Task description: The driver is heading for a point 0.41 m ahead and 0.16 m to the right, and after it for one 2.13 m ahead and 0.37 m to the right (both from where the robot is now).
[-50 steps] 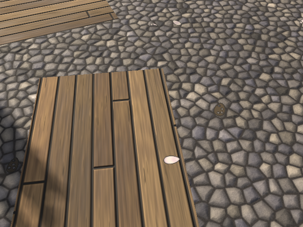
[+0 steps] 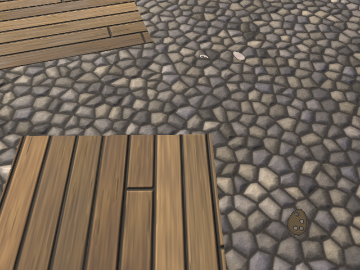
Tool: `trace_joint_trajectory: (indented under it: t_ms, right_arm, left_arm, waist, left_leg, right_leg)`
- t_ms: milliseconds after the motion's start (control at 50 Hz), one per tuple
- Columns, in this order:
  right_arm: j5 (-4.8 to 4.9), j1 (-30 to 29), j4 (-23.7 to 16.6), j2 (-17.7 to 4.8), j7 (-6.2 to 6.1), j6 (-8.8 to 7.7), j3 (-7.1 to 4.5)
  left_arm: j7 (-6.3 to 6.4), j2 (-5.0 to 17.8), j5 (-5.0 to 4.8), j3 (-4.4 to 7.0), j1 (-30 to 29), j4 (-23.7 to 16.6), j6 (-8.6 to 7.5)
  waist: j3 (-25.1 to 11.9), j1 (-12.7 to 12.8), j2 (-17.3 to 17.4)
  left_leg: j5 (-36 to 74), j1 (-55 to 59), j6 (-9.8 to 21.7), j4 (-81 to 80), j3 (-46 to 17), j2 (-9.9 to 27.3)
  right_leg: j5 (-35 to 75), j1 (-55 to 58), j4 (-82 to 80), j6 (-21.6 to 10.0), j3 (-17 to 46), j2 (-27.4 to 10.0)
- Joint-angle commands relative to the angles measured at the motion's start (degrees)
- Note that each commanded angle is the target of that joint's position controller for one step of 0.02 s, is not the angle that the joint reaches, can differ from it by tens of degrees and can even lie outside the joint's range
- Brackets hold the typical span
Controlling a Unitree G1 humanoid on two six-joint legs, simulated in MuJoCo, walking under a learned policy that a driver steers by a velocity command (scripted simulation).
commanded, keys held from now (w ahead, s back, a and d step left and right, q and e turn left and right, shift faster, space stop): w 0.04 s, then w+e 0.50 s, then w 0.46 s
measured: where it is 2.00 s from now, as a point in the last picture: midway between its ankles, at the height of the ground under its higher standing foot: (244, 163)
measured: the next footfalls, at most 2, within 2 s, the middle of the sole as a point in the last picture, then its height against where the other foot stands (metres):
right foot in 0.46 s outside the picture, level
left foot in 0.98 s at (205, 198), level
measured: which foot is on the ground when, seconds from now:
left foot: down 0.00-0.46, up 0.48-0.96, down 0.98-1.00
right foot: up 0.00-0.44, down 0.46-1.00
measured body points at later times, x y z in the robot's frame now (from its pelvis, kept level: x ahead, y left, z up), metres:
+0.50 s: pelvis +0.28 -0.07 -0.01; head +0.32 -0.08 +0.43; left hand +0.51 +0.14 -0.12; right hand +0.24 -0.34 -0.15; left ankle +0.09 +0.09 -0.67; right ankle +0.36 -0.16 -0.73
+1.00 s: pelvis +0.57 -0.11 -0.01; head +0.61 -0.12 +0.44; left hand +0.65 +0.16 -0.14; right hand +0.71 -0.40 -0.09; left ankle +0.72 -0.05 -0.73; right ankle +0.37 -0.17 -0.72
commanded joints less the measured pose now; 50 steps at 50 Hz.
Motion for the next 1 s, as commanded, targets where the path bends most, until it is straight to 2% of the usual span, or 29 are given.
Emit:
trace_joint_trajectory:
  t_ms: [20,40,80,140,240,300,360,400,420,440,460,480,500,520,540,560,580,600,640,700,760,820,880,920,940,960,980,1000]
  right_arm:
    - [-0.64,5.28,-0.60,-6.29,-0.09,-0.44,-1.82]
    - [-0.77,4.74,-0.22,-5.80,0.23,-0.64,-1.77]
    - [-0.72,6.44,1.11,-6.44,0.10,-1.22,-2.11]
    - [-0.95,9.63,3.33,-7.58,-1.09,-1.35,-2.50]
    - [-0.65,11.82,5.42,-7.98,-1.93,-1.56,-2.39]
    - [-0.25,14.72,7.12,-8.60,-2.21,-1.13,-2.67]
    - [0.21,15.98,8.06,-9.56,-2.34,-0.09,-3.18]
    - [0.64,14.42,7.50,-11.26,-2.80,0.50,-3.69]
    - [0.74,13.71,7.16,-12.12,-3.11,0.90,-3.88]
    - [0.78,12.69,6.70,-12.26,-3.31,1.33,-3.73]
    - [0.21,12.66,5.43,-11.80,-3.50,1.08,-3.31]
    - [-1.41,17.65,2.56,-3.13,-2.03,-0.69,-0.34]
    - [0.65,12.97,2.14,-6.84,-1.04,-3.30,-0.95]
    - [2.39,7.62,0.38,-9.26,-0.61,-4.53,-1.64]
    - [1.81,5.70,0.04,-8.90,-0.93,-5.00,-1.44]
    - [0.38,5.04,0.49,-9.11,-1.42,-4.77,-1.92]
    - [0.00,5.96,0.54,-9.27,-1.63,-3.92,-2.37]
    - [-0.07,6.87,0.52,-8.51,-1.67,-3.06,-2.44]
    - [-0.48,6.92,0.30,-6.73,-1.72,-1.86,-2.17]
    - [-0.87,1.07,-1.55,-5.62,-1.70,-1.22,-1.58]
    - [-0.39,-4.57,-2.78,-4.72,-1.05,-1.44,-1.00]
    - [0.35,-9.03,-4.13,-5.22,-0.37,-1.63,-0.73]
    - [0.39,-11.71,-5.82,-6.54,0.59,-2.15,-0.74]
    - [0.37,-9.73,-5.70,-7.62,1.01,-2.45,-0.98]
    - [0.30,-6.52,-4.97,-8.69,0.98,-2.56,-1.45]
    - [0.13,0.40,-2.89,-10.41,0.77,-2.60,-2.40]
    - [-0.59,10.69,-0.62,-12.99,0.48,-2.59,-3.26]
    - [-1.37,18.80,0.74,-17.75,0.27,-2.22,-4.56]
  left_arm:
    - [0.96,5.94,0.56,1.74,-4.52,-5.07,-0.78]
    - [1.17,4.53,0.74,1.68,-3.07,-4.72,0.06]
    - [1.19,2.60,0.60,1.57,-2.24,-4.21,1.14]
    - [1.10,2.94,0.56,1.91,-7.69,-5.98,1.48]
    - [-0.45,1.84,0.63,1.55,-15.71,-8.90,1.29]
    - [-1.42,1.20,0.58,0.96,-20.48,-11.11,1.48]
    - [-2.52,1.64,0.48,0.80,-23.60,-13.75,1.58]
    - [-3.08,3.08,0.49,1.44,-21.82,-14.70,1.52]
    - [-3.19,4.64,0.52,2.27,-17.90,-14.30,1.56]
    - [-3.11,7.15,0.33,3.78,-9.45,-12.29,1.58]
    - [-2.20,12.15,0.39,5.81,0.80,-10.23,1.85]
    - [-1.74,17.60,-0.19,6.59,3.73,-9.77,1.80]
    - [-1.48,13.66,0.38,5.16,6.22,-10.29,1.66]
    - [-1.20,10.45,0.85,4.26,3.87,-10.42,1.37]
    - [-1.11,8.75,0.69,3.75,-0.53,-11.68,1.04]
    - [-1.12,6.53,0.81,3.05,-4.81,-12.59,0.95]
    - [-0.96,4.90,1.35,2.40,-6.95,-13.41,0.74]
    - [-0.86,4.70,1.45,2.24,-7.35,-13.61,0.65]
    - [-0.37,6.08,1.13,2.39,-6.12,-13.06,0.39]
    - [0.49,7.87,0.95,2.72,-3.34,-12.00,0.32]
    - [0.64,8.01,0.76,2.62,-1.05,-11.07,0.43]
    - [0.49,8.05,0.59,2.51,1.80,-9.53,0.41]
    - [0.78,8.35,0.61,2.64,3.98,-8.19,0.95]
    - [1.10,9.10,0.73,2.89,3.67,-7.98,1.42]
    - [1.15,9.67,0.77,3.01,2.59,-8.24,1.60]
    - [1.07,9.41,0.87,2.78,1.47,-8.60,1.78]
    - [0.93,8.01,1.40,2.04,0.10,-9.80,1.75]
    - [0.54,3.17,1.18,0.58,6.97,-10.06,0.80]
  waist:
    - [-4.07,-2.68,3.49]
    - [-3.51,-1.17,4.31]
    - [-2.77,-0.29,4.45]
    - [-0.57,-1.23,3.65]
    - [2.02,-3.35,4.09]
    - [4.08,-5.13,3.44]
    - [5.16,-5.67,3.92]
    - [2.89,-3.61,6.16]
    - [0.05,-1.22,7.27]
    - [-4.47,3.41,6.27]
    - [-10.67,7.49,1.56]
    - [-16.92,2.29,-13.82]
    - [-22.50,5.07,-9.37]
    - [-15.46,5.82,-7.45]
    - [-11.10,3.72,-2.64]
    - [-7.44,1.20,0.43]
    - [-6.44,-0.93,-0.06]
    - [-5.80,-2.03,-0.34]
    - [-3.91,-2.87,-0.80]
    - [-1.22,-1.20,-1.62]
    - [-0.05,1.20,-2.59]
    - [1.97,3.14,-3.27]
    - [2.95,3.37,-3.32]
    - [1.92,1.72,-4.27]
    - [-0.06,-0.28,-4.96]
    - [-4.41,-3.91,-4.47]
    - [-12.10,-8.31,-2.54]
    - [-21.53,-7.87,9.85]
  left_leg:
    - [3.96,19.63,9.92,-18.15,-20.98,15.94]
    - [4.53,15.95,9.66,-19.70,-18.90,15.05]
    - [7.23,13.94,9.99,-22.38,-14.30,14.72]
    - [10.05,15.76,8.85,-24.10,-9.34,14.75]
    - [10.92,16.78,5.77,-24.93,-0.29,13.15]
    - [11.49,22.83,5.30,-23.82,1.82,15.11]
    - [18.31,29.46,4.47,-19.52,3.36,17.32]
    - [36.97,30.86,3.32,-12.98,5.30,17.69]
    - [47.43,30.78,2.44,-6.52,6.46,17.29]
    - [51.40,28.11,0.84,4.59,8.28,15.22]
    - [38.64,14.29,-1.63,21.50,8.64,13.11]
    - [-13.71,-12.45,-5.60,43.54,4.76,0.77]
    - [-22.59,-19.39,-4.23,50.32,-7.45,-0.63]
    - [-17.70,-24.11,-2.80,49.97,-8.23,2.36]
    - [-12.95,-22.10,-2.10,45.27,-7.90,4.92]
    - [-10.45,-18.10,-2.37,40.34,-7.15,6.88]
    - [-8.98,-13.43,-2.64,37.64,-7.25,8.36]
    - [-8.55,-11.15,-3.17,35.54,-6.96,8.77]
    - [-6.58,-10.55,-4.50,30.31,-5.68,9.09]
    - [3.80,-12.19,-5.72,18.60,-4.43,8.53]
    - [15.17,-8.90,-4.93,6.49,-3.32,6.15]
    - [18.25,-8.92,-3.98,0.98,-3.39,4.96]
    - [12.78,-12.56,-1.97,-2.07,-3.92,4.44]
    - [8.32,-9.47,-0.41,-3.41,-3.35,3.48]
    - [6.45,-4.09,0.59,-4.01,-1.99,1.90]
    - [7.67,5.94,2.20,-5.01,-0.64,0.46]
    - [11.13,22.56,5.49,-1.93,-6.04,6.03]
    - [4.85,46.10,14.32,-3.21,-28.80,19.56]
  right_leg:
    - [6.42,-20.43,2.11,-0.59,2.24,-6.77]
    - [7.58,-17.24,0.18,-0.62,2.28,-7.22]
    - [11.49,-16.72,-2.42,-0.54,2.15,-7.41]
    - [20.68,-21.74,-9.65,-0.14,3.73,-6.99]
    - [33.04,-18.80,-23.35,-0.54,1.88,-4.09]
    - [31.95,-20.50,-27.62,-1.01,0.49,-3.58]
    - [23.86,-22.06,-29.89,-2.58,-1.96,-2.85]
    - [16.91,-15.85,-30.34,-4.54,-5.87,-0.09]
    - [14.44,-9.51,-30.32,-5.65,-7.82,2.22]
    - [17.22,2.24,-33.71,-7.49,-8.77,4.90]
    - [18.96,21.25,-34.35,-11.09,2.07,-0.69]
    - [10.36,42.26,-39.36,-22.21,34.22,-15.78]
    - [7.42,46.36,-47.02,-22.62,45.02,-18.30]
    - [12.55,42.23,-47.07,-19.34,35.81,-16.11]
    - [18.29,33.87,-47.02,-17.32,28.43,-13.67]
    - [24.73,24.84,-47.99,-15.97,22.67,-12.01]
    - [29.17,18.94,-49.32,-15.61,19.51,-10.87]
    - [30.93,15.76,-50.47,-15.59,18.22,-10.20]
    - [33.81,11.44,-52.36,-15.49,14.82,-9.56]
    - [35.86,9.72,-53.77,-13.66,10.40,-7.71]
    - [31.92,9.34,-53.97,-10.97,7.32,-5.59]
    - [26.46,12.68,-54.06,-10.64,8.98,-7.50]
    - [29.98,20.90,-50.41,-10.17,10.91,-10.88]
    - [36.70,23.87,-47.31,-8.98,11.20,-11.96]
    - [45.59,24.02,-43.77,-8.27,10.44,-11.28]
    - [53.56,22.67,-36.40,-7.22,8.55,-8.78]
    - [48.05,14.25,-23.45,-5.53,6.48,-5.89]
    - [24.25,-7.59,-0.80,-0.85,2.23,2.93]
